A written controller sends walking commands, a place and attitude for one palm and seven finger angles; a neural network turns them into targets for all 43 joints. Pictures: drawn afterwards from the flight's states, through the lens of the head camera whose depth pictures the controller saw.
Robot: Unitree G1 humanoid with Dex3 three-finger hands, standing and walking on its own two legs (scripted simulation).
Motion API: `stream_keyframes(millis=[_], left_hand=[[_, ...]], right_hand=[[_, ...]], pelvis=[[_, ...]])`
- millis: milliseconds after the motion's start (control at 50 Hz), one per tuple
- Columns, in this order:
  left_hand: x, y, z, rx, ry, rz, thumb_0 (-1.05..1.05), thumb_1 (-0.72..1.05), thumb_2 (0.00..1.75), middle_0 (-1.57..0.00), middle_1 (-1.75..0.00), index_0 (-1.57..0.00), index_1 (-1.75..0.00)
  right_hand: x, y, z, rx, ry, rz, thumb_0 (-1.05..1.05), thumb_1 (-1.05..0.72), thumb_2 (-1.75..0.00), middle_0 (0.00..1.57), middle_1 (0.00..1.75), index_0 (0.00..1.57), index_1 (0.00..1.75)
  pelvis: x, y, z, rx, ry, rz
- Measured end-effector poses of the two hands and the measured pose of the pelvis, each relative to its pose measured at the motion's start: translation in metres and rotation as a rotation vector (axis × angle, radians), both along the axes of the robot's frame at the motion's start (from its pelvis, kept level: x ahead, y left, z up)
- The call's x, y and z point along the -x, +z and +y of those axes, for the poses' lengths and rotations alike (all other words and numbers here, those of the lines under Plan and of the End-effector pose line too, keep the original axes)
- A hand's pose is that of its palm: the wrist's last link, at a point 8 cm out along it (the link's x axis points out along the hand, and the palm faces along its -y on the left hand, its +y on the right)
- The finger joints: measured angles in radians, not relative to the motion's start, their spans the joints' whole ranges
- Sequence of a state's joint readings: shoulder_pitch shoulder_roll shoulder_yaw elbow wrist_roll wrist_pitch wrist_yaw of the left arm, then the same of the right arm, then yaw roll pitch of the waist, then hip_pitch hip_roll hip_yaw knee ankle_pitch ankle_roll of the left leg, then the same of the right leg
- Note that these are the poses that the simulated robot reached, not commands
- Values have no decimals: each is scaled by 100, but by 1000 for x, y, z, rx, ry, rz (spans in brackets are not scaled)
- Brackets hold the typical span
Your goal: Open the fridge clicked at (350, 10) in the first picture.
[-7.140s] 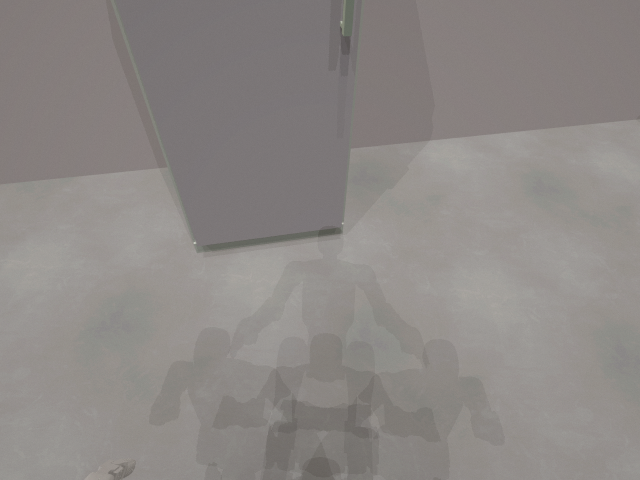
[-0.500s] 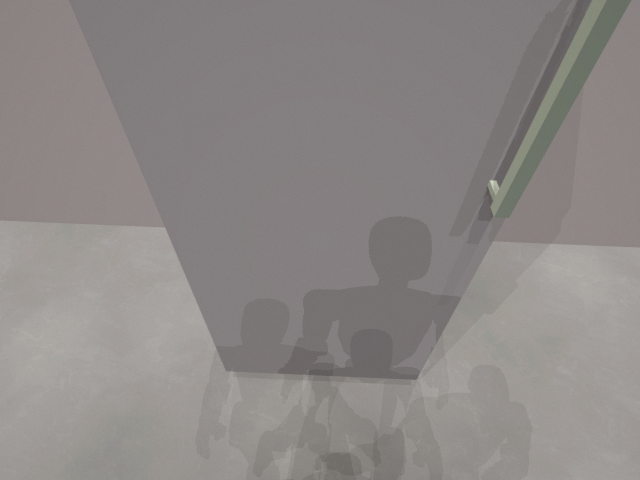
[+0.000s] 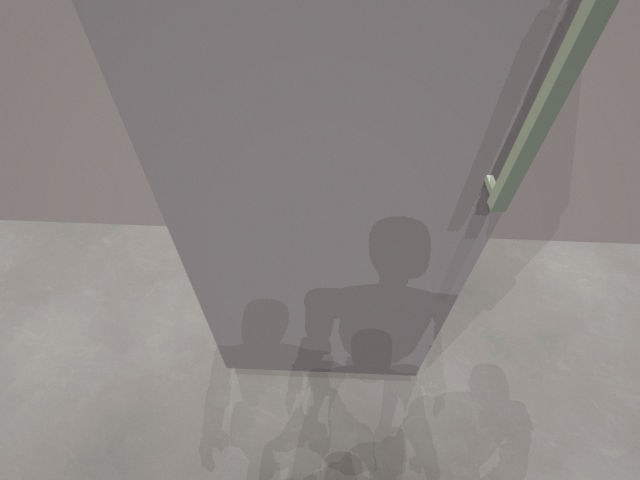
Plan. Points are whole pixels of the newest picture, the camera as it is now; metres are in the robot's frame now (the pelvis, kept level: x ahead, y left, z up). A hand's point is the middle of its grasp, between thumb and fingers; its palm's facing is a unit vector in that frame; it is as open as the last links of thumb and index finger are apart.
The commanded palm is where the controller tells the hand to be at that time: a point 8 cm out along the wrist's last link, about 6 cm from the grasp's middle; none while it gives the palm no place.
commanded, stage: look again from close up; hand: right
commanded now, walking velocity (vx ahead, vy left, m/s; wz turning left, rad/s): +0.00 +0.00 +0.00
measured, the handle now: (540, 95) +0.49 -0.22 +0.25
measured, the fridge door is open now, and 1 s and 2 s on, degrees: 0 0 0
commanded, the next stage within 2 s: raise the hand to about handle height in 0.22 s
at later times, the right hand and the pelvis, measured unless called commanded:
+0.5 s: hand (505, 447) +0.18 -0.20 -0.02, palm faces +0.25 +0.97 -0.08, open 7.6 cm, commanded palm +0.10 -0.24 -0.04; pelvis -0.02 -0.01 -0.01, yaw -2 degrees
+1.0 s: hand (549, 450) +0.17 -0.22 +0.03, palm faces -0.03 +1.00 -0.06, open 10.2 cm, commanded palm +0.13 -0.28 +0.05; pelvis -0.05 -0.02 -0.05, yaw -2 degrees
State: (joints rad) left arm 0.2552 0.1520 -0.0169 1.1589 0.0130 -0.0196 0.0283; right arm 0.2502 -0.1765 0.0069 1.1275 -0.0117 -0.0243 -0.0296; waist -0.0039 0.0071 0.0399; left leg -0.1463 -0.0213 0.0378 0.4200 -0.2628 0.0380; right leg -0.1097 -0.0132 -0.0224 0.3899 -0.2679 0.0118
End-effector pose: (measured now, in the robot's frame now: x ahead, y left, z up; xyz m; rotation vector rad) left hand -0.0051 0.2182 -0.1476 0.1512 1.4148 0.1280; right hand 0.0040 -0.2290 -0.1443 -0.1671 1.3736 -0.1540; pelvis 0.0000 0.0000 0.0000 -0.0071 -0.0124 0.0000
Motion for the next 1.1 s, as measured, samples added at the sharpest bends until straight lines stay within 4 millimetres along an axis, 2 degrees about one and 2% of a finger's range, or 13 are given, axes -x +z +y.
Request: stream_keyframes(millis=[340, 360, 400, 480, 540, 600, 660, 740, 780, 840, 900, 960, 1100], left_hand=[[-1, 0, -1, 0, 4, -8, 0, 91, 89, -20, -30, -20, -30], [-5, 1, 1, -10, 6, -42, 1, 91, 89, -20, -30, -20, -30], [-21, 7, 6, -46, -3, -186, 1, 92, 89, -21, -30, -20, -30], [-70, 22, 16, -78, -26, -493, 1, 92, 89, -21, -30, -20, -30], [-110, 37, 24, -93, -54, -690, 1, 91, 89, -20, -30, -20, -30], [-144, 55, 28, -102, -89, -848, 1, 91, 89, -20, -30, -20, -30], [-168, 72, 29, -119, -126, -951, 1, 91, 89, -20, -30, -20, -30], [-186, 84, 19, -140, -184, -1002, 1, 91, 90, -20, -30, -20, -30], [-187, 82, 10, -135, -217, -994, 1, 91, 90, -20, -30, -20, -30], [-182, 70, -6, -105, -261, -950, 1, 91, 90, -20, -30, -20, -30], [-167, 54, -22, -58, -264, -887, 1, 91, 90, -20, -30, -20, -30], [-148, 42, -35, -16, -223, -826, 1, 90, 90, -21, -30, -20, -30], [-112, 39, -39, -3, -127, -766, 1, 90, 89, -21, -30, -21, -30]], right_hand=[[5, -1, 2, 0, -4, -1, 0, -90, -90, 20, 30, 20, 30], [-4, 4, 1, -8, -56, -59, 1, -90, -90, 20, 30, 20, 30], [-45, 36, -9, 24, -113, -340, 2, -90, -89, 20, 31, 20, 31], [-129, 120, -17, 38, -90, -924, 2, -87, -88, 20, 33, 20, 33], [-164, 162, -14, -29, 11, -1276, 1, -83, -86, 20, 36, 20, 36], [-165, 167, -4, -130, 167, -1441, 1, -77, -84, 20, 39, 20, 39], [-145, 144, -3, -213, 217, -1374, 0, -70, -81, 21, 43, 21, 43], [-110, 121, -21, -179, 93, -1256, 1, -61, -77, 22, 49, 22, 49], [-99, 125, -32, -114, 49, -1268, 1, -56, -75, 23, 52, 23, 52], [-98, 144, -40, -55, 64, -1362, 1, -49, -72, 23, 56, 23, 56], [-113, 163, -42, -71, 142, -1430, 1, -42, -69, 23, 61, 23, 61], [-134, 174, -44, -114, 213, -1405, 1, -35, -67, 24, 65, 23, 65], [-159, 196, -68, -112, 172, -1335, 1, -19, -59, 25, 76, 25, 76]], pelvis=[[2, -1, -1, -7, 0, 3], [4, -2, -2, -11, 2, 2], [7, -3, -4, -5, 4, -3], [16, -11, -9, -1, -30, 27], [25, -23, -9, 5, -16, 83], [34, -38, -8, 8, -1, 117], [39, -49, -8, 8, 1, 132], [42, -55, -10, -8, -14, 135], [42, -57, -10, -22, -27, 132], [45, -58, -12, -43, -48, 125], [47, -56, -15, -56, -59, 115], [47, -51, -18, -56, -53, 107], [39, -36, -27, -41, -25, 89]])
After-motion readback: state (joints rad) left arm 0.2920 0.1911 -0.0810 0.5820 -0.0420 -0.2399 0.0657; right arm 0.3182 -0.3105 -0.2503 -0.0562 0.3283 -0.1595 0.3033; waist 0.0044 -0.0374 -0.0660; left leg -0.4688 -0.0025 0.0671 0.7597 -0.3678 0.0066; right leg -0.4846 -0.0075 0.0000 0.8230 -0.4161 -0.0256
